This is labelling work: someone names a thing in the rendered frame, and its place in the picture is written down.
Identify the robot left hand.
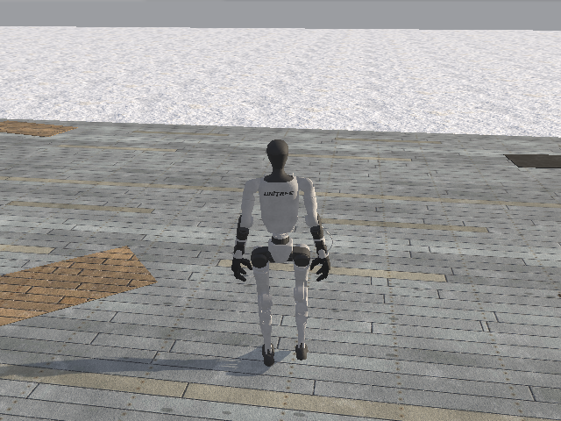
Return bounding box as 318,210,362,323
231,257,252,282

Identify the humanoid robot torso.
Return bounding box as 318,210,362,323
259,173,299,263

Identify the robot left thigh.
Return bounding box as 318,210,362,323
251,246,273,310

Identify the left robot forearm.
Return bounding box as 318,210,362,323
233,215,249,259

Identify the right robot upper arm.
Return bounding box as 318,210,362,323
297,177,319,227

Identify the left robot upper arm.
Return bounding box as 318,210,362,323
240,178,260,228

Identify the right robot forearm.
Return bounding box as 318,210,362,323
310,213,329,259

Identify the robot right hand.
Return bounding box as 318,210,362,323
310,256,330,282

